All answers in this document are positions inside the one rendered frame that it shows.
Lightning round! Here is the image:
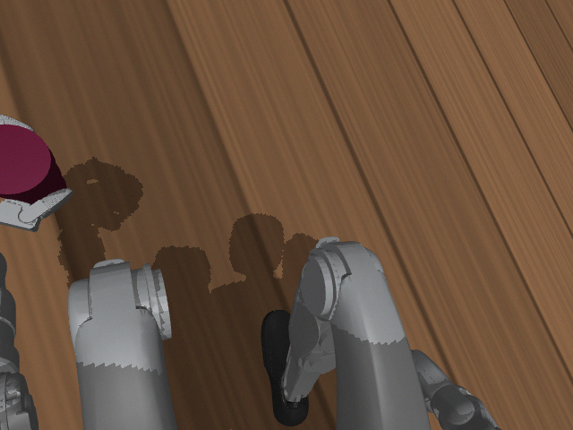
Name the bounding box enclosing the right robot foot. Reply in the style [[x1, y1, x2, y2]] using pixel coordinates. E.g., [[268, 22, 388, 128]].
[[261, 310, 309, 426]]

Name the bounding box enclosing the right robot arm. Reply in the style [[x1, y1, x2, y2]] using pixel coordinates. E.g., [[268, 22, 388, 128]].
[[430, 384, 501, 430]]

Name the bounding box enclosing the cup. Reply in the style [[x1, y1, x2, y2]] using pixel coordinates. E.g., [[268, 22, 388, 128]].
[[0, 125, 67, 205]]

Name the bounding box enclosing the right robot hand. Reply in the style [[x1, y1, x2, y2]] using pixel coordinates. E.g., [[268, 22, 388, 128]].
[[411, 349, 453, 413]]

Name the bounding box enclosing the left robot arm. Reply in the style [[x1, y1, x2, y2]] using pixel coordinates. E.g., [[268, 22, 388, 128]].
[[0, 253, 38, 430]]

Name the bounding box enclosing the left robot hand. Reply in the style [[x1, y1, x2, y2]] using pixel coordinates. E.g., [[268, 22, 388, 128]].
[[0, 114, 73, 232]]

